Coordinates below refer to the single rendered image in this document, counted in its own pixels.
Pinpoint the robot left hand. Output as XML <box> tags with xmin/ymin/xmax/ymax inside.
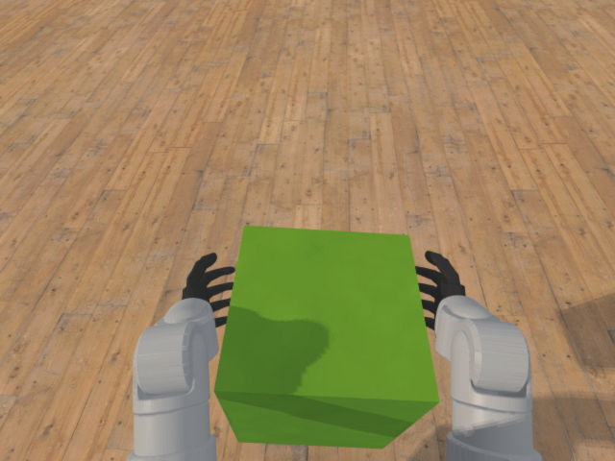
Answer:
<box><xmin>182</xmin><ymin>253</ymin><xmax>235</xmax><ymax>328</ymax></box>

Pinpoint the left robot forearm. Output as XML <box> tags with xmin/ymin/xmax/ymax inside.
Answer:
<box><xmin>127</xmin><ymin>298</ymin><xmax>219</xmax><ymax>461</ymax></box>

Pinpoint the right robot forearm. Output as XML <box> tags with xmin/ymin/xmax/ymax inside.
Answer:
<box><xmin>434</xmin><ymin>295</ymin><xmax>542</xmax><ymax>461</ymax></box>

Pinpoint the robot right hand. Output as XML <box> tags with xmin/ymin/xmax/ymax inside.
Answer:
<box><xmin>415</xmin><ymin>251</ymin><xmax>466</xmax><ymax>330</ymax></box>

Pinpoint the carton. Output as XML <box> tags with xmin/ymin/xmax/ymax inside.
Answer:
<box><xmin>214</xmin><ymin>226</ymin><xmax>440</xmax><ymax>449</ymax></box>

